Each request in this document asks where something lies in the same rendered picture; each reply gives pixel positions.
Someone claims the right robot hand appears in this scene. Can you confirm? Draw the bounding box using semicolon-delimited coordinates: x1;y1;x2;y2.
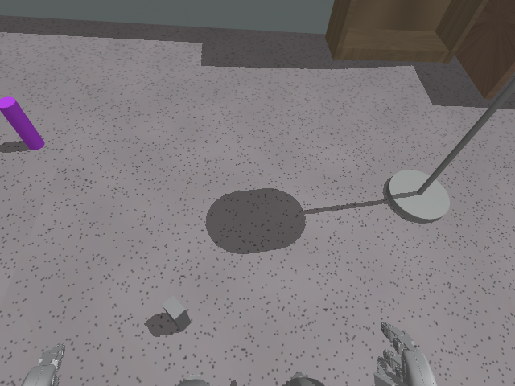
374;322;437;386

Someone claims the left robot hand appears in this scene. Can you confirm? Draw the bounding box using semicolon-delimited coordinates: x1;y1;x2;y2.
21;343;65;386

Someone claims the bookshelf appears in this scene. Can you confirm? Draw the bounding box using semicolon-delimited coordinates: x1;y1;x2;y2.
325;0;488;64

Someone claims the floor lamp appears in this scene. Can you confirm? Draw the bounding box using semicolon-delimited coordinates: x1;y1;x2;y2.
386;78;515;223

